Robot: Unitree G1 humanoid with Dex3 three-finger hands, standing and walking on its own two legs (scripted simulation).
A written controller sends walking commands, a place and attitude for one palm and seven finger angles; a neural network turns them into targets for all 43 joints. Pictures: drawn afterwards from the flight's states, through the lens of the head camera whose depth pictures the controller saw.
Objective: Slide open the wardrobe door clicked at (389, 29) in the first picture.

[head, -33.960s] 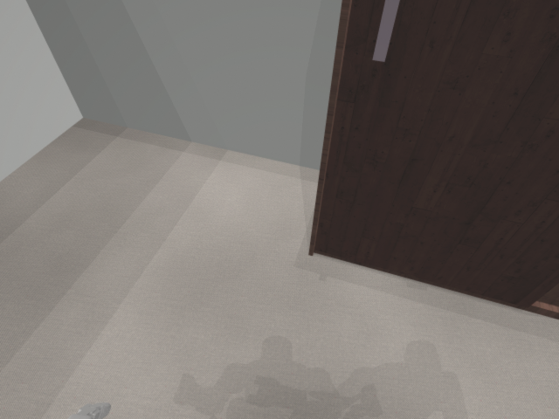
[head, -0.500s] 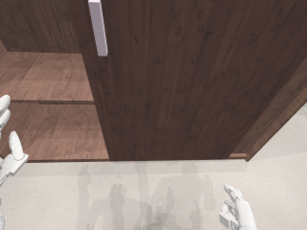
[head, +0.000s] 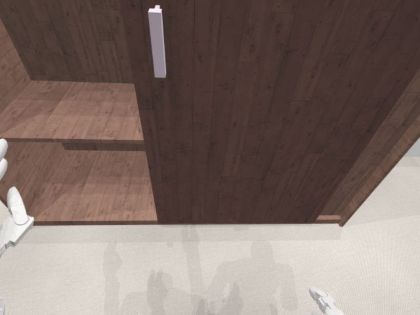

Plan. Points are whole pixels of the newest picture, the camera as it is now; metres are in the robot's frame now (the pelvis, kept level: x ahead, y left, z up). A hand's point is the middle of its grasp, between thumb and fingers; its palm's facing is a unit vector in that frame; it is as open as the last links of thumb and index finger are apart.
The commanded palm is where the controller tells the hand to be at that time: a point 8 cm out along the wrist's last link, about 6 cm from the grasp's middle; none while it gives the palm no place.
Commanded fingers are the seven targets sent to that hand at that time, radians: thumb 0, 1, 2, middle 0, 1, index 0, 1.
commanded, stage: stop stepping back and stand still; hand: left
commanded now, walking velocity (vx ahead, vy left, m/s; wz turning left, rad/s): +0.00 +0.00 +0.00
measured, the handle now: (159, 42) +0.67 +0.17 +0.22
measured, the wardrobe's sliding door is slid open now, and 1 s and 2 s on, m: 0.65 0.65 0.65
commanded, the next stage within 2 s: let the arm hang, fingers relaxed in 0.06 s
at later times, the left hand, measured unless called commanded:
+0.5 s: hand out of the picture +0.02 +0.16 -0.18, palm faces -0.04 -0.99 -0.16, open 7.1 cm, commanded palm none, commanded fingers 0.00 0.90 0.90 -0.20 -0.30 -0.20 -0.30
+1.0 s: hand out of the picture +0.06 +0.17 -0.16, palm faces -0.02 -0.97 -0.23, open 7.4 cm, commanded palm none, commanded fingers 0.00 0.90 0.90 -0.20 -0.30 -0.20 -0.30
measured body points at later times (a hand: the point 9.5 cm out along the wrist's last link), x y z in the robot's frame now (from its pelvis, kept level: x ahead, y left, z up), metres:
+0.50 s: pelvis -0.01 -0.02 +0.00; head +0.03 +0.01 +0.45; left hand +0.02 +0.21 -0.17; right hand +0.08 -0.29 -0.13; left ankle +0.03 +0.09 -0.73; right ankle +0.01 -0.13 -0.73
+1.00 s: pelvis +0.02 -0.02 +0.01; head +0.04 -0.02 +0.46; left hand +0.06 +0.22 -0.15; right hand +0.03 -0.24 -0.15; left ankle +0.04 +0.09 -0.73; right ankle +0.01 -0.13 -0.73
